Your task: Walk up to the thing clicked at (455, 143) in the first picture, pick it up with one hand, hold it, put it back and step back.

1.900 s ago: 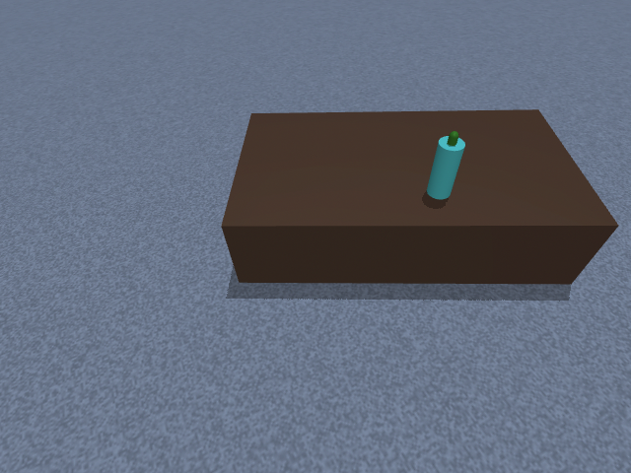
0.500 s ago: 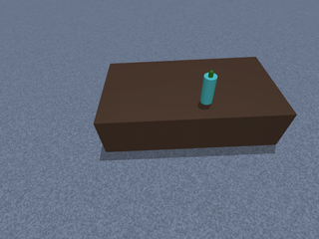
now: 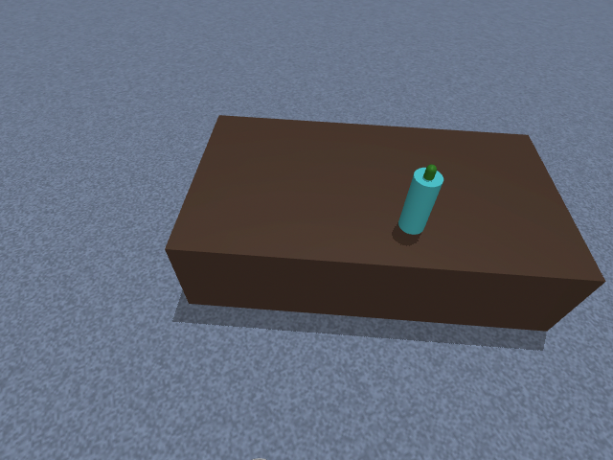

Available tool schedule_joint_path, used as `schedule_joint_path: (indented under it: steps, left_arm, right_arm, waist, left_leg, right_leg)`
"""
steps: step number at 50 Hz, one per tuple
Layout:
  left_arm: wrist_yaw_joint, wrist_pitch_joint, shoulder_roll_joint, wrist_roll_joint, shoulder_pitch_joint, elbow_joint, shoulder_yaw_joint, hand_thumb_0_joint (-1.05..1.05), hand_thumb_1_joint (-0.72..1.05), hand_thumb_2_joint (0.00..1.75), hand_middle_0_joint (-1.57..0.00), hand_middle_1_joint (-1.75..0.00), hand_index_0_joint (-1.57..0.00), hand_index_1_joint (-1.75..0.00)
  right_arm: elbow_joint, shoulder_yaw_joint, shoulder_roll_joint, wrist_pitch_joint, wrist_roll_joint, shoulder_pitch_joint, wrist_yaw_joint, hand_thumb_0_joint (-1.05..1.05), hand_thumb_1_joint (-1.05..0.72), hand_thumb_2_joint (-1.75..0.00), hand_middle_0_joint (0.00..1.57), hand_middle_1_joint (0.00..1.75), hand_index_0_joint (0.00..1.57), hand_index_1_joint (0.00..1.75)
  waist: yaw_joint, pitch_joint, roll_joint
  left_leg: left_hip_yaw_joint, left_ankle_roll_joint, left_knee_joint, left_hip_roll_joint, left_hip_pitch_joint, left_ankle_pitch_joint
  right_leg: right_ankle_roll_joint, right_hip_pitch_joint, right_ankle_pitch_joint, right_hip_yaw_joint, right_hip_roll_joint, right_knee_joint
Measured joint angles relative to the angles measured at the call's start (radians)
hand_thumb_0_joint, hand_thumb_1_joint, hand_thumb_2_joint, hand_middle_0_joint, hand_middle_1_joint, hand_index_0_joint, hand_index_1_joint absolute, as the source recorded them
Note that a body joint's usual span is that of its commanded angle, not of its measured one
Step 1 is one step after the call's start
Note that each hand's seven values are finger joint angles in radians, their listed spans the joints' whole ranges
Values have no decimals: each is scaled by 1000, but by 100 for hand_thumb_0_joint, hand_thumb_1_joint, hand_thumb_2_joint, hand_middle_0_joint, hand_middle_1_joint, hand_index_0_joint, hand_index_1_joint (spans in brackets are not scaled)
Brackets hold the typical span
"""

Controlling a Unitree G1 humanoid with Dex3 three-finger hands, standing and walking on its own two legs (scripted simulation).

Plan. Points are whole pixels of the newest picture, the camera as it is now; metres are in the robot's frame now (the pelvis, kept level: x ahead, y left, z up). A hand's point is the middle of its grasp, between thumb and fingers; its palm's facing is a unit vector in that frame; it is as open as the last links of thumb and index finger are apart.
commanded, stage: walk up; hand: right
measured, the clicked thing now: (421, 197) +0.88 -0.28 -0.30
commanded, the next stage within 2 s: none
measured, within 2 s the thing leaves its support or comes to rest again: neither
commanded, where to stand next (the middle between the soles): +0.40 -0.06 m, yaw +0 degrees
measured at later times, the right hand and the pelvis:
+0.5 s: hand (562, 435) +0.22 -0.36 -0.16, palm faces -0.03 +0.93 -0.36, open 7.4 cm; pelvis +0.18 -0.08 +0.00, yaw -1 degrees
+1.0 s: hand (506, 309) +0.41 -0.31 -0.11, palm faces -0.04 +0.92 -0.40, open 7.3 cm; pelvis +0.30 -0.05 +0.00, yaw +0 degrees
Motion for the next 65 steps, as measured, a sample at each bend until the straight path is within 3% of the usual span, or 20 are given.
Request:
schedule_joint_path:
  steps: [3, 6, 9, 13, 18, 19, 21, 24, 26, 30, 35, 39, 42, 43, 46, 49, 55, 60, 62, 65]
  left_arm:
    - [10, 23, -13, -1, -9, 11, -8, 1, 90, 90, -20, -30, -20, -30]
    - [11, 25, 0, -6, -26, 12, -12, 1, 90, 90, -20, -30, -20, -30]
    - [6, 19, 18, -11, -52, -7, 0, 1, 90, 90, -20, -30, -20, -30]
    - [-10, 19, 28, -9, -79, -25, 11, 0, 90, 90, -20, -30, -20, -30]
    - [-27, 12, 23, -4, -99, -24, 16, 0, 90, 90, -20, -30, -20, -30]
    - [-27, 5, 24, -4, -97, -27, 18, 0, 90, 90, -20, -30, -20, -30]
    - [-19, -13, 7, 1, -104, -29, 24, 0, 90, 90, -20, -30, -20, -30]
    - [-8, -27, -12, -6, -94, -46, 13, 0, 90, 90, -20, -30, -20, -30]
    - [0, -28, -30, -13, -75, -46, 1, 0, 90, 90, -20, -30, -20, -30]
    - [9, -30, -42, -16, -27, -36, -14, 0, 90, 90, -20, -30, -20, -30]
    - [13, -32, -27, -8, 20, -36, -14, 0, 90, 90, -20, -30, -21, -30]
    - [25, -28, -4, -8, 35, -42, -17, 0, 90, 90, -20, -30, -21, -30]
    - [37, -13, 8, -15, 28, -35, -27, 0, 90, 90, -20, -30, -20, -30]
    - [42, -4, 10, -19, 13, -28, -28, 0, 90, 90, -20, -30, -20, -30]
    - [57, 17, -9, -24, -25, -20, -40, 1, 90, 90, -20, -30, -20, -30]
    - [55, 25, -9, -20, -47, -13, -47, 1, 90, 90, -20, -30, -20, -30]
    - [55, 23, -6, -19, -76, 21, -36, 0, 90, 90, -20, -30, -20, -30]
    - [66, 16, -17, -9, -92, 71, -27, 0, 90, 90, -20, -30, -20, -30]
    - [68, 13, -31, 0, -97, 87, -29, 0, 90, 90, -20, -30, -20, -30]
    - [63, 19, -33, 2, -107, 105, -44, 0, 90, 90, -20, -30, -20, -30]
  right_arm:
    - [-43, 1, 0, -22, 5, 3, -13, 1, -91, -90, 20, 30, 21, 30]
    - [-62, 11, 10, -25, 19, 31, -23, 0, -91, -90, 20, 30, 21, 30]
    - [-66, 22, 10, -28, 24, 63, -24, 0, -91, -90, 20, 30, 21, 30]
    - [-68, 23, -5, -22, 20, 90, -21, 0, -90, -90, 20, 30, 21, 30]
    - [-69, 15, -40, -9, 19, 115, -20, 1, -90, -90, 20, 30, 21, 30]
    - [-67, 14, -46, -3, 19, 122, -21, 1, -90, -90, 20, 30, 21, 30]
    - [-54, 8, -59, 13, 19, 117, -28, 1, -90, -90, 20, 30, 21, 30]
    - [-31, 16, -51, 35, 19, 95, -34, 1, -91, -90, 20, 30, 20, 30]
    - [-26, 20, -53, 34, 26, 75, -30, 1, -91, -90, 20, 30, 20, 30]
    - [-45, 18, -51, 27, 28, 48, -14, 1, -91, -90, 20, 30, 20, 30]
    - [-50, 12, -39, 38, 14, 37, 6, 1, -91, -90, 20, 30, 20, 30]
    - [-43, 12, -27, 40, 7, 22, 2, 1, -91, -90, 20, 30, 20, 30]
    - [-43, 9, -17, 28, 7, 4, -11, 1, -91, -90, 20, 30, 20, 30]
    - [-44, 9, -7, 24, 6, -8, -16, 1, -91, -90, 20, 30, 20, 30]
    - [-64, 23, 4, 17, 17, -35, -23, 1, -91, -90, 20, 30, 20, 30]
    - [-76, 37, 26, 21, 24, -48, -30, 1, -91, -90, 20, 30, 21, 30]
    - [-68, 56, 25, 35, 18, -65, -34, 0, -90, -90, 20, 30, 21, 30]
    - [-45, 51, 0, 66, 24, -87, -34, 1, -90, -90, 20, 30, 21, 30]
    - [-18, 49, -3, 81, 32, -93, -37, 1, -91, -90, 20, 30, 21, 30]
    - [20, 52, 9, 88, 34, -95, -33, 1, -91, -90, 20, 30, 20, 30]
  waist:
    - [-31, 2, 5]
    - [-52, -7, 0]
    - [-58, -5, -12]
    - [-59, 6, -3]
    - [-75, 0, 37]
    - [-75, -9, 47]
    - [-71, -1, 101]
    - [-46, 2, 99]
    - [-32, 4, 105]
    - [-16, 2, 111]
    - [-8, -3, 102]
    - [5, 4, 75]
    - [-3, 11, 47]
    - [-3, 22, 25]
    - [-11, 41, 28]
    - [-24, 36, 22]
    - [-38, 15, 22]
    - [-41, 10, 70]
    - [-42, 5, 103]
    - [-36, -8, 91]
  left_leg:
    - [7, 7, 42, 1, 26, -74]
    - [8, 2, -10, 4, 97, -86]
    - [10, -7, -57, 1, 157, -95]
    - [21, -16, -78, 13, 216, -130]
    - [15, -51, -12, 43, 242, -226]
    - [9, -49, 30, 53, 236, -262]
    - [-39, -5, 198, 93, 186, -314]
    - [-72, 15, 485, 27, 60, -320]
    - [-65, 20, 558, 6, -15, -276]
    - [-55, 16, 496, 17, -118, -175]
    - [-52, -5, 276, 46, -149, -122]
    - [-39, -5, 116, 39, -106, -64]
    - [-19, 12, 21, 6, -40, 12]
    - [-7, 16, 35, -11, -36, -3]
    - [-4, 30, 62, -6, -26, -41]
    - [1, 32, 20, -3, 9, -33]
    - [17, 33, 8, -9, 26, -43]
    - [17, 18, 106, 12, -8, -100]
    - [-2, 8, 118, 22, -9, -115]
    - [3, 5, 88, -8, 8, -160]
  right_leg:
    - [-14, -129, -46, 75, 37, 316]
    - [-13, -244, 7, 120, 45, 445]
    - [2, -329, 76, 140, 7, 410]
    - [23, -377, 151, 115, -52, 232]
    - [7, -314, 262, 80, -62, 12]
    - [10, -286, 271, 74, -52, -13]
    - [27, -275, 226, 38, -15, 42]
    - [17, -247, 172, 34, -18, 68]
    - [12, -203, 180, 34, -15, 16]
    - [2, -131, 201, 31, 5, -86]
    - [-2, -72, 181, 8, 27, -138]
    - [17, -55, 123, -2, 23, -99]
    - [35, -70, 45, -4, -4, 1]
    - [28, -90, 33, 8, -24, 62]
    - [7, -177, -58, 58, 8, 265]
    - [-2, -245, -60, 83, 17, 351]
    - [17, -258, 38, 90, -20, 185]
    - [37, -177, 158, 70, 2, 2]
    - [51, -167, 161, 57, 16, -5]
    - [49, -173, 152, 73, -5, 0]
